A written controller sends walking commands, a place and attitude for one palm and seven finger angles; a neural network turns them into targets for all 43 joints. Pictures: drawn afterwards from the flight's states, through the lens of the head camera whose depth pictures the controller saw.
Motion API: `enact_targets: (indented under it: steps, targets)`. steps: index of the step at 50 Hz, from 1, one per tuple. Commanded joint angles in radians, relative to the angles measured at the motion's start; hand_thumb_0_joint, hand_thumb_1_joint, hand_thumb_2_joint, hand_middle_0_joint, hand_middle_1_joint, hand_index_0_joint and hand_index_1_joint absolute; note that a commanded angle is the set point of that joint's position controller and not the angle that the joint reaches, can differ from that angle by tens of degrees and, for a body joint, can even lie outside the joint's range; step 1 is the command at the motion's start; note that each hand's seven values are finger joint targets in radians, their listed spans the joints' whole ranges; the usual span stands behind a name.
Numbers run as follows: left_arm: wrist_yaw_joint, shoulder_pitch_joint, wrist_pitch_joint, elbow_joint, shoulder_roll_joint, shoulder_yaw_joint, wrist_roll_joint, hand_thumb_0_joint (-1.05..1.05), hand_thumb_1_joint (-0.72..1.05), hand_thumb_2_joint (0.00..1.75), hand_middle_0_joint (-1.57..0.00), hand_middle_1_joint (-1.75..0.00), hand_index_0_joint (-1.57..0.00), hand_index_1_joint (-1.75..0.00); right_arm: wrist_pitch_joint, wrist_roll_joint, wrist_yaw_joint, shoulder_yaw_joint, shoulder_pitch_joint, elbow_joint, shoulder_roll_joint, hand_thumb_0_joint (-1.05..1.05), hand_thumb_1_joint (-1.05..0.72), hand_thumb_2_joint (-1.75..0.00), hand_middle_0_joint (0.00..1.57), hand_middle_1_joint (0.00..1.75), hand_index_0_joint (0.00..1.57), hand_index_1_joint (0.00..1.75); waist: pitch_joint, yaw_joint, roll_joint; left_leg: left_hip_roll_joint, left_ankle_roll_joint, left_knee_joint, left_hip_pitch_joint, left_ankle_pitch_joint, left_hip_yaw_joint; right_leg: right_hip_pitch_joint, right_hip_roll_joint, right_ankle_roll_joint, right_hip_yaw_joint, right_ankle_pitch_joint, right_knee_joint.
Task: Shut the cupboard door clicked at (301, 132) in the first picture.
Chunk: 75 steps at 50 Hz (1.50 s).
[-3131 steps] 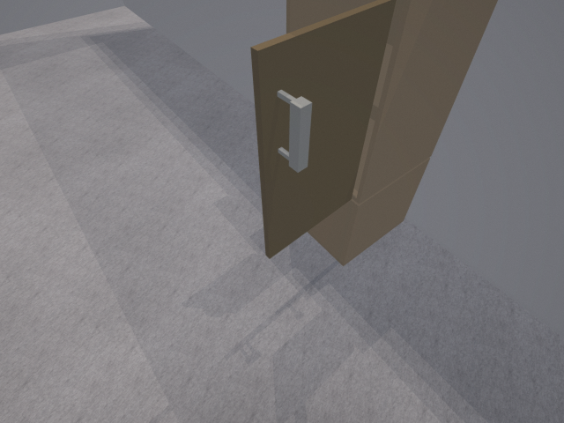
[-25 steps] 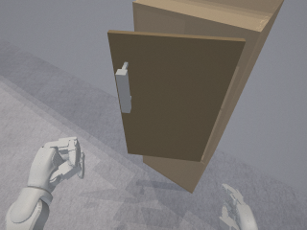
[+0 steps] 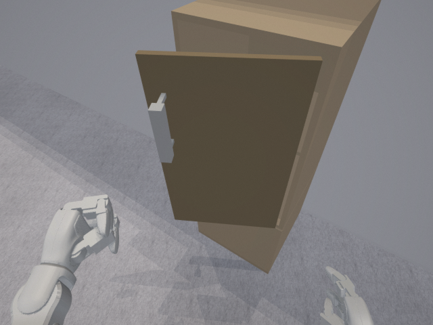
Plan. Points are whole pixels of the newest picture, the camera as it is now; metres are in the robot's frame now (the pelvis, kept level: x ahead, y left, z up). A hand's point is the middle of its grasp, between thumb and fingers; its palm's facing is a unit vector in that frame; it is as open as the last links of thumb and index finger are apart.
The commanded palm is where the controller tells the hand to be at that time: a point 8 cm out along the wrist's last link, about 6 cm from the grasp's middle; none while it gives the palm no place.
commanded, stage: bring the fist close to the handle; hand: left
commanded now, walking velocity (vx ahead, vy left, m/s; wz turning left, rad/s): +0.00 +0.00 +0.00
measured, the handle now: (164, 128) +0.49 +0.16 +0.11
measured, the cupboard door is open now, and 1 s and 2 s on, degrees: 27 27 21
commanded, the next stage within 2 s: push the door shut along its arc in 1.44 s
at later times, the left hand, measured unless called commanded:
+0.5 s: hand (136, 198) +0.29 +0.17 +0.11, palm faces -0.02 -1.00 -0.03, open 3.1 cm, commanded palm +0.28 +0.22 +0.12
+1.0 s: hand (165, 161) +0.38 +0.14 +0.11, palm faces -0.03 -1.00 +0.00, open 3.1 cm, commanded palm +0.37 +0.18 +0.12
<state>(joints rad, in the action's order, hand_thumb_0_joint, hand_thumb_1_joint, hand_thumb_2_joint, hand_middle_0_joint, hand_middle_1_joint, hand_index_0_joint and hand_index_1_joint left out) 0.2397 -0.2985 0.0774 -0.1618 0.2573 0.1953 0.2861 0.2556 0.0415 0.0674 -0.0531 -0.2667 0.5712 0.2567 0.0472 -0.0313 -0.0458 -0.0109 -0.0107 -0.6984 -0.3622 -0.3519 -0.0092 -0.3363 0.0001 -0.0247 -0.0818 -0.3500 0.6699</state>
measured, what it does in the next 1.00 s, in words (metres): stands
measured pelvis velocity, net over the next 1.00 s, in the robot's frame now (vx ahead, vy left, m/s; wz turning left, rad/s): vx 0.00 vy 0.01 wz -0.02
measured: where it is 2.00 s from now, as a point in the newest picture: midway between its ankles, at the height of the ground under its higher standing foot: outside the picture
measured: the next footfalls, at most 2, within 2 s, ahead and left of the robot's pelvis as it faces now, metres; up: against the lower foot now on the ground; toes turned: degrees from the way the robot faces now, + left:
none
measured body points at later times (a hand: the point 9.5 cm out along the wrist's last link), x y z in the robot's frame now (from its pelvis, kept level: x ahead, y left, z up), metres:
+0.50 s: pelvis +0.00 -0.01 +0.00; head +0.00 -0.02 +0.45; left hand +0.29 +0.22 +0.12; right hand +0.17 -0.24 -0.07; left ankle +0.01 +0.11 -0.72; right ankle +0.00 -0.10 -0.72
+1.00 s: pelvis +0.00 +0.01 +0.00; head +0.02 +0.00 +0.45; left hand +0.38 +0.19 +0.12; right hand +0.14 -0.24 -0.10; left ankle +0.01 +0.11 -0.72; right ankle +0.00 -0.10 -0.72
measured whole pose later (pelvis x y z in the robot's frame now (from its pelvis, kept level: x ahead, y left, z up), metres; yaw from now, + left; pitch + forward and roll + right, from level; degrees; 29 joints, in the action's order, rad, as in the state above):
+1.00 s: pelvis +0.00 +0.01 +0.00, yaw -1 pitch +4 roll +0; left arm 0.10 0.38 0.08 0.45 0.21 0.13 0.19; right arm 0.13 0.04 0.04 -0.04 -0.26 0.63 0.25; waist 0.04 0.01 -0.03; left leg 0.00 -0.02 -0.67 -0.40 -0.34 -0.04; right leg -0.39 0.01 -0.02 -0.05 -0.34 0.67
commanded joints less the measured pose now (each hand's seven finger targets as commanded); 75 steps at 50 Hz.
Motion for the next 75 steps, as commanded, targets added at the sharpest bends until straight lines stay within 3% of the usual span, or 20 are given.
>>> enact_targets:
  steps: [1, 4, 8, 9, 15, 22, 24, 27, 31, 38, 39, 41, 44, 52, 54, 59, 62, 67, 71, 75]
  targets:
    - [0.004, 0.147, 0.066, -0.205, 0.146, 0.077, 0.022, 0.00, 0.90, 0.90, -1.30, -1.50, -1.30, -1.50, 0.068, 0.007, 0.016, 0.046, 0.112, -0.162, 0.105, 0.00, -0.90, -0.90, 0.20, 0.30, 0.20, 0.30, 0.083, 0.006, 0.037, 0.025, -0.016, 0.105, 0.033, 0.130, 0.022, 0.016, 0.005, 0.021, 0.061, 0.100, -0.144]
    - [-0.002, 0.218, 0.078, -0.197, 0.171, 0.086, 0.019, 0.00, 0.90, 0.90, -1.30, -1.50, -1.30, -1.50, 0.069, 0.004, 0.021, 0.046, 0.108, -0.149, 0.110, 0.00, -0.90, -0.90, 0.20, 0.30, 0.20, 0.30, 0.082, 0.018, 0.065, 0.023, -0.021, 0.090, 0.031, 0.136, 0.022, 0.008, 0.007, 0.026, 0.075, 0.101, -0.147]
    - [0.000, 0.299, 0.089, -0.165, 0.132, 0.045, 0.014, 0.00, 0.90, 0.90, -1.30, -1.50, -1.30, -1.50, 0.074, 0.007, 0.021, 0.045, 0.112, -0.137, 0.103, 0.00, -0.90, -0.90, 0.20, 0.30, 0.20, 0.30, 0.108, 0.021, -0.001, 0.026, -0.016, 0.097, 0.060, 0.146, 0.025, 0.004, 0.006, 0.020, 0.060, 0.132, -0.128]
    - [-0.001, 0.313, 0.086, -0.141, 0.138, 0.042, 0.011, 0.00, 0.90, 0.90, -1.30, -1.50, -1.30, -1.50, 0.072, 0.007, 0.022, 0.045, 0.106, -0.133, 0.108, 0.00, -0.90, -0.90, 0.20, 0.30, 0.20, 0.30, 0.107, 0.027, 0.046, 0.024, -0.020, 0.091, 0.053, 0.149, 0.026, 0.007, 0.006, 0.024, 0.065, 0.135, -0.131]
    - [-0.006, 0.374, 0.057, -0.059, 0.149, 0.056, 0.001, 0.00, 0.90, 0.90, -1.30, -1.50, -1.30, -1.50, 0.056, 0.007, 0.018, 0.047, 0.112, -0.131, 0.105, 0.00, -0.90, -0.90, 0.20, 0.30, 0.20, 0.30, 0.148, 0.009, 0.049, 0.027, -0.019, 0.095, 0.050, 0.190, 0.015, 0.045, 0.015, 0.024, 0.075, 0.203, -0.123]
    - [-0.040, 0.535, 0.051, 0.001, 0.136, 0.035, -0.018, 0.00, 0.90, 0.90, -1.30, -1.50, -1.30, -1.50, 0.033, 0.008, 0.012, 0.046, 0.115, -0.126, 0.104, 0.00, -0.90, -0.90, 0.20, 0.30, 0.20, 0.30, 0.160, 0.018, 0.022, 0.027, -0.016, 0.108, 0.074, 0.198, 0.010, 0.033, 0.009, 0.018, 0.062, 0.220, -0.115]
    - [-0.048, 0.546, 0.050, 0.048, 0.153, 0.048, -0.025, 0.00, 0.90, 0.90, -1.30, -1.50, -1.30, -1.50, 0.024, 0.006, 0.012, 0.048, 0.106, -0.119, 0.109, 0.00, -0.90, -0.90, 0.20, 0.30, 0.20, 0.30, 0.154, 0.019, 0.083, 0.023, -0.018, 0.107, 0.059, 0.204, 0.011, 0.042, 0.007, 0.021, 0.064, 0.227, -0.117]
    - [-0.056, 0.605, 0.051, 0.064, 0.149, 0.044, -0.033, 0.00, 0.90, 0.90, -1.30, -1.50, -1.30, -1.50, 0.013, 0.007, 0.008, 0.052, 0.107, -0.116, 0.108, 0.00, -0.90, -0.90, 0.20, 0.30, 0.20, 0.30, 0.189, 0.019, 0.028, 0.025, -0.014, 0.109, 0.084, 0.229, 0.008, 0.046, 0.007, 0.014, 0.057, 0.267, -0.103]
    - [-0.073, 0.718, 0.047, 0.135, 0.134, 0.019, -0.043, 0.00, 0.90, 0.90, -1.30, -1.50, -1.30, -1.50, -0.002, 0.008, 0.008, 0.050, 0.107, -0.104, 0.110, 0.00, -0.90, -0.90, 0.20, 0.30, 0.20, 0.30, 0.164, 0.034, 0.045, 0.022, -0.014, 0.114, 0.076, 0.193, 0.012, 0.017, 0.005, 0.015, 0.057, 0.224, -0.113]
    - [-0.100, 0.860, 0.061, 0.221, 0.109, -0.007, -0.063, 0.00, 0.90, 0.90, -1.30, -1.50, -1.30, -1.50, -0.029, 0.005, 0.002, 0.056, 0.088, -0.088, 0.112, 0.00, -0.90, -0.90, 0.20, 0.30, 0.20, 0.30, 0.241, 0.041, 0.027, 0.017, -0.009, 0.112, 0.120, 0.260, 0.018, 0.025, -0.002, 0.004, 0.042, 0.292, -0.088]
    - [-0.106, 0.862, 0.059, 0.259, 0.118, -0.002, -0.067, 0.00, 0.90, 0.90, -1.30, -1.50, -1.30, -1.50, -0.035, 0.003, 0.002, 0.055, 0.081, -0.084, 0.116, 0.00, -0.90, -0.90, 0.20, 0.30, 0.20, 0.30, 0.233, 0.041, 0.066, 0.016, -0.012, 0.108, 0.107, 0.260, 0.018, 0.028, -0.002, 0.008, 0.044, 0.295, -0.091]
    - [-0.113, 0.934, 0.061, 0.284, 0.085, -0.032, -0.073, 0.00, 0.90, 0.90, -1.30, -1.50, -1.30, -1.50, -0.045, 0.004, -0.003, 0.055, 0.079, -0.080, 0.112, 0.00, -0.90, -0.90, 0.20, 0.30, 0.20, 0.30, 0.228, 0.051, 0.045, 0.017, -0.010, 0.111, 0.108, 0.257, 0.018, 0.014, 0.000, 0.007, 0.043, 0.297, -0.088]
    - [-0.134, 0.976, 0.069, 0.339, 0.117, -0.004, -0.087, 0.00, 0.90, 0.90, -1.30, -1.50, -1.30, -1.50, -0.062, 0.002, -0.005, 0.061, 0.068, -0.074, 0.118, 0.00, -0.90, -0.90, 0.20, 0.30, 0.20, 0.30, 0.249, 0.046, 0.041, 0.014, -0.008, 0.109, 0.115, 0.267, 0.021, 0.013, -0.002, 0.004, 0.041, 0.295, -0.083]
    - [-0.173, 1.158, 0.107, 0.481, 0.089, -0.022, -0.108, 0.00, 0.90, 0.90, -1.30, -1.50, -1.30, -1.50, -0.097, 0.000, -0.017, 0.068, 0.033, -0.049, 0.117, 0.00, -0.90, -0.90, 0.20, 0.30, 0.20, 0.30, 0.279, 0.069, 0.049, 0.010, -0.006, 0.099, 0.117, 0.285, 0.018, -0.010, -0.008, 0.002, 0.042, 0.317, -0.073]
    - [-0.177, 1.091, 0.118, 0.516, 0.137, 0.033, -0.111, 0.00, 0.90, 0.90, -1.30, -1.50, -1.30, -1.50, -0.105, -0.004, -0.019, 0.073, 0.025, -0.057, 0.123, 0.00, -0.90, -0.90, 0.20, 0.30, 0.20, 0.30, 0.308, 0.039, 0.067, 0.011, -0.008, 0.100, 0.105, 0.307, 0.013, 0.029, -0.009, -0.001, 0.045, 0.341, -0.069]
    - [-0.168, 1.035, 0.142, 0.484, 0.098, 0.008, -0.112, 0.00, 0.90, 0.90, -1.30, -1.50, -1.30, -1.50, -0.119, -0.001, -0.033, 0.079, 0.023, -0.080, 0.118, 0.00, -0.90, -0.90, 0.20, 0.30, 0.20, 0.30, 0.320, 0.032, 0.056, 0.010, -0.008, 0.100, 0.105, 0.349, -0.002, 0.054, -0.011, 0.000, 0.045, 0.391, -0.065]
    - [-0.174, 1.097, 0.137, 0.490, 0.061, -0.033, -0.111, 0.00, 0.90, 0.90, -1.30, -1.50, -1.30, -1.50, -0.125, 0.003, -0.033, 0.076, 0.028, -0.074, 0.116, 0.00, -0.90, -0.90, 0.20, 0.30, 0.20, 0.30, 0.255, 0.060, 0.059, 0.009, -0.011, 0.112, 0.088, 0.263, -0.002, 0.002, -0.014, 0.004, 0.046, 0.321, -0.084]
    - [-0.189, 1.135, 0.161, 0.437, 0.112, 0.003, -0.112, 0.00, 0.90, 0.90, -1.30, -1.50, -1.30, -1.50, -0.125, -0.002, -0.024, 0.078, 0.034, -0.074, 0.117, 0.00, -0.90, -0.90, 0.20, 0.30, 0.20, 0.30, 0.300, 0.056, 0.064, 0.013, -0.016, 0.115, 0.101, 0.244, -0.004, 0.033, -0.012, 0.005, 0.058, 0.307, -0.091]
    - [-0.178, 1.170, 0.163, 0.503, 0.086, -0.029, -0.112, 0.00, 0.90, 0.90, -1.30, -1.50, -1.30, -1.50, -0.130, 0.003, -0.018, 0.071, 0.042, -0.063, 0.114, 0.00, -0.90, -0.90, 0.20, 0.30, 0.20, 0.30, 0.243, 0.075, 0.064, 0.016, -0.018, 0.120, 0.079, 0.177, -0.003, -0.005, -0.012, 0.008, 0.061, 0.243, -0.109]
    - [-0.170, 1.196, 0.166, 0.550, 0.129, 0.005, -0.108, 0.00, 0.90, 0.90, -1.30, -1.50, -1.30, -1.50, -0.134, 0.003, -0.013, 0.070, 0.041, -0.061, 0.119, 0.00, -0.90, -0.90, 0.20, 0.30, 0.20, 0.30, 0.265, 0.067, 0.068, 0.021, -0.020, 0.121, 0.071, 0.156, 0.001, 0.008, -0.008, 0.006, 0.068, 0.218, -0.114]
